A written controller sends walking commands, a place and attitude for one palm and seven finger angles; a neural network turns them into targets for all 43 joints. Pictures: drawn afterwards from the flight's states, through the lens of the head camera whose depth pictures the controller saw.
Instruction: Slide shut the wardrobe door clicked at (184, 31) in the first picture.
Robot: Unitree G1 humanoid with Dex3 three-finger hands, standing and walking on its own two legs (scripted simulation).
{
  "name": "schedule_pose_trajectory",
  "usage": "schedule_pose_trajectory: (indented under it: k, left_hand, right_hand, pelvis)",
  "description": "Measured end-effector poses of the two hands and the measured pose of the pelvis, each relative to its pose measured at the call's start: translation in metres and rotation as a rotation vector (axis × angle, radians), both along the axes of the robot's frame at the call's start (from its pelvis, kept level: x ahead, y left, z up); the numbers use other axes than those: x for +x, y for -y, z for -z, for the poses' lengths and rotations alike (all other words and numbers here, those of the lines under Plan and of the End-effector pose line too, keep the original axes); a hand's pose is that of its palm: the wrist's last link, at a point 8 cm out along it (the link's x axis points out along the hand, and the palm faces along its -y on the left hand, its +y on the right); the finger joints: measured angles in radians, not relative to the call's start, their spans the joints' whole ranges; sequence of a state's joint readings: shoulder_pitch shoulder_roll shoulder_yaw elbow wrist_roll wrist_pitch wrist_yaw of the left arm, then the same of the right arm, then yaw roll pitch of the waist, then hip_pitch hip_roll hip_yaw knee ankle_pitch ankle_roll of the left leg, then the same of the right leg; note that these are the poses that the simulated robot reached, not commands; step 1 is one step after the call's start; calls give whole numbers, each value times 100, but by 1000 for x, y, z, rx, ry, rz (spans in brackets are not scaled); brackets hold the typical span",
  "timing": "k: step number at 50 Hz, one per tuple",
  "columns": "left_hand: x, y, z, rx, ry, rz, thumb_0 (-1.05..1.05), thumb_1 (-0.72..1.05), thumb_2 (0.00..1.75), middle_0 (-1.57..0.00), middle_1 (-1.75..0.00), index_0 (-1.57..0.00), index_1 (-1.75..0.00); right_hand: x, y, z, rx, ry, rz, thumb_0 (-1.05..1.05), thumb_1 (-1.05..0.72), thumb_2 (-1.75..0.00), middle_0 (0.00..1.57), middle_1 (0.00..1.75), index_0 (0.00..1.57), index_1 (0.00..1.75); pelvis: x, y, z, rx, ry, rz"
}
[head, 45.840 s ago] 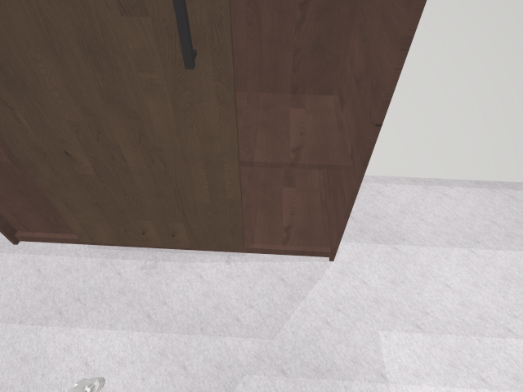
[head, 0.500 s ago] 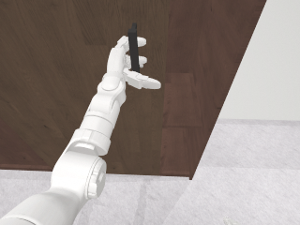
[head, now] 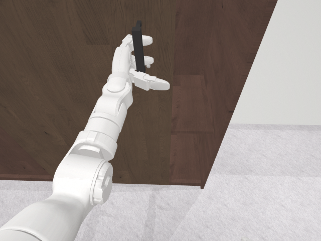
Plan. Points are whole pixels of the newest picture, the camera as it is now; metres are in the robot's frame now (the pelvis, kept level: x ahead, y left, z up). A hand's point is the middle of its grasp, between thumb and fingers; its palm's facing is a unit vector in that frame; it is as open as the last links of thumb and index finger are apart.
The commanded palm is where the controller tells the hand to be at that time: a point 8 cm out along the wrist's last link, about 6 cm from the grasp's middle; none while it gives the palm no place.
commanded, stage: slide the fingers in behind the handle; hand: left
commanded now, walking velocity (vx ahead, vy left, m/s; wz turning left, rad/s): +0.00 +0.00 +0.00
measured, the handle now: (140, 54) +0.53 +0.05 +0.21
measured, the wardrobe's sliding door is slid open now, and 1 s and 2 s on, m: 0.20 0.20 0.20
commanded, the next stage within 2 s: grip the handle and tug to test in 0.02 s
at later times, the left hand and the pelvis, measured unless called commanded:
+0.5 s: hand (146, 66) +0.47 +0.04 +0.21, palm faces -0.06 -1.00 +0.00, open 10.6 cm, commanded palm +0.44 +0.09 +0.21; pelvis +0.00 +0.00 +0.00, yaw -1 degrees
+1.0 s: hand (147, 65) +0.47 +0.03 +0.21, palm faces -0.05 -1.00 -0.01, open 5.6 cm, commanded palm +0.44 +0.08 +0.21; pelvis +0.01 +0.00 +0.00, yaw +0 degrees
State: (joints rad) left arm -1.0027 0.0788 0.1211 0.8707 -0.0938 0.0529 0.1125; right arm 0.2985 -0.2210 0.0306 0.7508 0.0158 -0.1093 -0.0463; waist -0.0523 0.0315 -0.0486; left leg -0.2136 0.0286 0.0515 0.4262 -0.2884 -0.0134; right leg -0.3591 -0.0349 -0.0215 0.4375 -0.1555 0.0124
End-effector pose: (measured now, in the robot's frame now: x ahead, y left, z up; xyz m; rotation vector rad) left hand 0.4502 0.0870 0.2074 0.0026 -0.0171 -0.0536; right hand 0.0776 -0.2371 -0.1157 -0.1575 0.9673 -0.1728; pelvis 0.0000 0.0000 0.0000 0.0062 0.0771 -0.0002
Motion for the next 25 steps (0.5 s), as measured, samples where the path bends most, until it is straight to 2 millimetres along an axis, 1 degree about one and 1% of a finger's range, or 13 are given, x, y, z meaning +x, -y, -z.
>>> schedule_pose_trajectory:
  k: [8, 12, 18, 25]
  left_hand:
    - [4, 1, 1, -4, 6, 6, -1, -50, 30, -30, -120, -30, -120]
    - [4, 0, 1, -9, 20, 8, -1, -46, 32, -30, -121, -30, -120]
    - [1, -2, 1, -9, 14, 8, -1, -29, 39, -32, -123, -32, -123]
    - [-3, -4, -1, -5, 21, 5, -1, 0, 51, -35, -127, -34, -127]
  right_hand:
    - [-7, 3, 0, -2, -5, 15, 1, -90, -90, 20, 30, 20, 30]
    - [-8, 3, 0, 2, -9, 20, 1, -90, -90, 20, 30, 20, 30]
    - [-5, 2, 0, 5, -6, 19, 1, -90, -90, 20, 30, 20, 30]
    - [6, -1, -2, 8, 21, 9, 1, -90, -90, 20, 30, 20, 30]
  pelvis:
    - [0, 0, 0, 1, -7, 7]
    - [1, 0, 0, 0, -8, 11]
    - [2, 0, 0, -1, -5, 11]
    - [3, -1, -1, -2, 1, 9]
